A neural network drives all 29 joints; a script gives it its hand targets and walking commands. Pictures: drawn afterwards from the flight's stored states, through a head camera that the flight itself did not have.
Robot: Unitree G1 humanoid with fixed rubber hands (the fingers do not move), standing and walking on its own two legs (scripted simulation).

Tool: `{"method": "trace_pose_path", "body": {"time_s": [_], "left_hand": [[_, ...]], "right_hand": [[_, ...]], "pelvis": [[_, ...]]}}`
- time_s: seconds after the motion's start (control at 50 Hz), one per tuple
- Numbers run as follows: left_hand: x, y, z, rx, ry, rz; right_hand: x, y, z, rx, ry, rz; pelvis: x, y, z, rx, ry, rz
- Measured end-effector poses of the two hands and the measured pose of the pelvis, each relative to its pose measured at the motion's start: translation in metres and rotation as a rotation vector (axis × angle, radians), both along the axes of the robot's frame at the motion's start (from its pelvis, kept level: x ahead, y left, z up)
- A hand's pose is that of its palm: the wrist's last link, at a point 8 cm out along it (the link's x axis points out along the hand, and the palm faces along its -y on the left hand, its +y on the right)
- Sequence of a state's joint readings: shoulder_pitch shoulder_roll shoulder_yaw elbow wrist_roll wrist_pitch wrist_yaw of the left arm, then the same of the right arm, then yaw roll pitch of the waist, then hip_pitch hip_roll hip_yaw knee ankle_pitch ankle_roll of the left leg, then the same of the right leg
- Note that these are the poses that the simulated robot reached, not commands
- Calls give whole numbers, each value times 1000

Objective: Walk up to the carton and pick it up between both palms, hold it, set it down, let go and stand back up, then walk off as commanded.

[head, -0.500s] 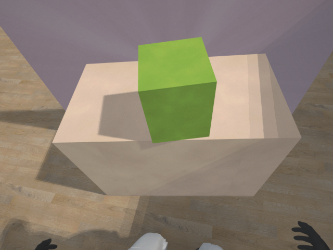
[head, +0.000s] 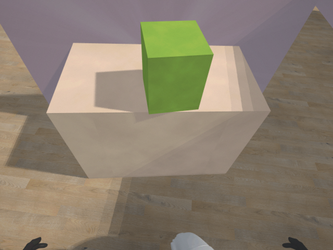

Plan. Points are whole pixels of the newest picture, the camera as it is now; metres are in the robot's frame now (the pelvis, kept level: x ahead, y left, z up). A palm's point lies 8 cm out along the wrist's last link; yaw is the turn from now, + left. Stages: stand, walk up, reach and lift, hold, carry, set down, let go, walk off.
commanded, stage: walk off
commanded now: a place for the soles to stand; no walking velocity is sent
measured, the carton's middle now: (171, 68) +0.72 -0.06 -0.01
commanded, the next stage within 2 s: stand in 1.92 s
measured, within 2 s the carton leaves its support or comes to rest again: neither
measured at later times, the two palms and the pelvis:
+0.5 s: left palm out of the picture +0.00 +0.33 -0.08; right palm out of the picture -0.05 -0.33 -0.10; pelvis -0.15 +0.01 -0.01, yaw -1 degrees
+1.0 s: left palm out of the picture -0.26 +0.32 -0.10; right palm out of the picture -0.27 -0.37 -0.10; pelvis -0.35 -0.01 -0.02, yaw -5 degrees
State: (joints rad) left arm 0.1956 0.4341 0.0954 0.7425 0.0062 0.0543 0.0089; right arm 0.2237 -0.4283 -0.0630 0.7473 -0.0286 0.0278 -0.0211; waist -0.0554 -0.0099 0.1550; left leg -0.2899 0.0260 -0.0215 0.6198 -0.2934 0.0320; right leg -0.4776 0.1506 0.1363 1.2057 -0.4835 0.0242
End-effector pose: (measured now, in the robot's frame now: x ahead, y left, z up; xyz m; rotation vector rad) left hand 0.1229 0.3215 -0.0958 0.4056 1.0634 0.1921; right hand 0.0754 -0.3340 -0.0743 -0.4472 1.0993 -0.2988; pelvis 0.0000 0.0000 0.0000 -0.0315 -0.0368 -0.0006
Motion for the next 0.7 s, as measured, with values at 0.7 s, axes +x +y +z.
{"method": "trace_pose_path", "body": {"time_s": [0.7], "left_hand": [[-215, 26, -5, -1, -13, -25]], "right_hand": [[-199, 22, 12, -28, -77, 26]], "pelvis": [[-224, 24, -3, 0, -18, -35]]}}
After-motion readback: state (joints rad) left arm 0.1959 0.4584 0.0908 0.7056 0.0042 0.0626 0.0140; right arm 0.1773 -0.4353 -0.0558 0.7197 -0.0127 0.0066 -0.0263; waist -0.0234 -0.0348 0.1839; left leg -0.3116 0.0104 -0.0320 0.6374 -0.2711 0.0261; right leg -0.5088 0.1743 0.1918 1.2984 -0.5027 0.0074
